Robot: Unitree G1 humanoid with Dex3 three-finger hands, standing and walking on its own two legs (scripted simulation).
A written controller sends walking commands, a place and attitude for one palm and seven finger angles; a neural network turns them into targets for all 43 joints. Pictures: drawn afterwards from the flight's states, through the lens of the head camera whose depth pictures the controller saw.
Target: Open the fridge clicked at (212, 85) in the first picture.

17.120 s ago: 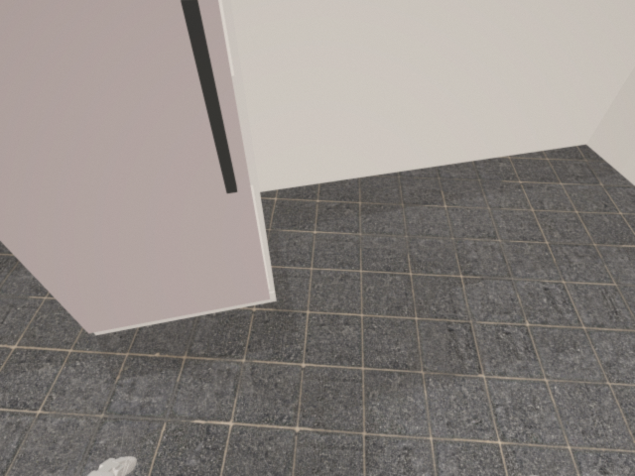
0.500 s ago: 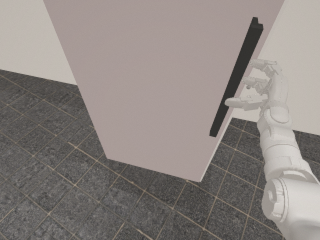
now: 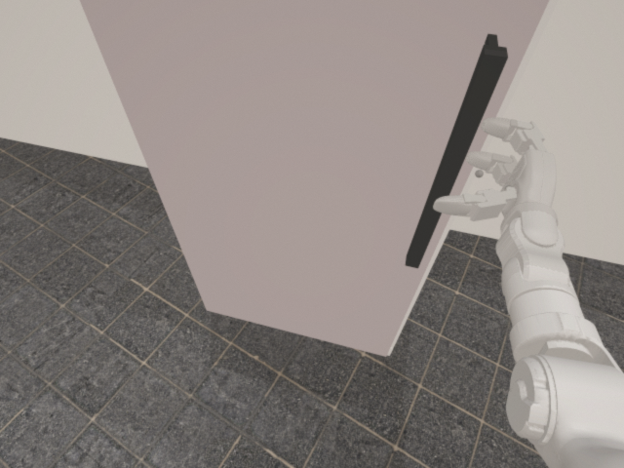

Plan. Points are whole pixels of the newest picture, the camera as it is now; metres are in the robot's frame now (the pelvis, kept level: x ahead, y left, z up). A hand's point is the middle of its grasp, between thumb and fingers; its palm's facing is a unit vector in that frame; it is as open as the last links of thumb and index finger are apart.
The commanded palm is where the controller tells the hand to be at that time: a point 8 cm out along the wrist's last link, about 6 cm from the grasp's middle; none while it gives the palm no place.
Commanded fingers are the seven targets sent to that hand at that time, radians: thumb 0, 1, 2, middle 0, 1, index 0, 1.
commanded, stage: slide the fingers in behind the handle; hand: right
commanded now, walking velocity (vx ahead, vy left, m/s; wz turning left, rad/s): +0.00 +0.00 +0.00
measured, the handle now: (443, 176) +0.53 -0.12 +0.10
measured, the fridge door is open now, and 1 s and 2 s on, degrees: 0 0 0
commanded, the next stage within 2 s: grip the handle and tug to test in 1.48 s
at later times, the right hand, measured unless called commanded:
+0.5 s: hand (457, 174) +0.46 -0.12 +0.15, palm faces +0.13 +0.99 +0.03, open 14.0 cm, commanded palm +0.43 -0.16 +0.15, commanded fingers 0.00 0.50 -0.30 0.30 1.20 0.30 1.20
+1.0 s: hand (438, 168) +0.47 -0.09 +0.16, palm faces +0.13 +0.99 +0.01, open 14.2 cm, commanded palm +0.43 -0.14 +0.15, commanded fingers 0.00 0.50 -0.30 0.30 1.20 0.30 1.20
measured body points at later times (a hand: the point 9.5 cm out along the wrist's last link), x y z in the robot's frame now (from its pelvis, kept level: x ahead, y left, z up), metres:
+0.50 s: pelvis +0.00 +0.00 +0.00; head +0.02 +0.01 +0.45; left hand +0.06 +0.25 -0.12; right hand +0.45 -0.17 +0.15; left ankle -0.05 +0.09 -0.72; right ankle +0.05 -0.11 -0.72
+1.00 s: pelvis +0.00 +0.01 +0.00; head +0.03 +0.02 +0.45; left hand +0.05 +0.26 -0.13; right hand +0.45 -0.14 +0.16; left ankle -0.05 +0.09 -0.72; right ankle +0.05 -0.11 -0.72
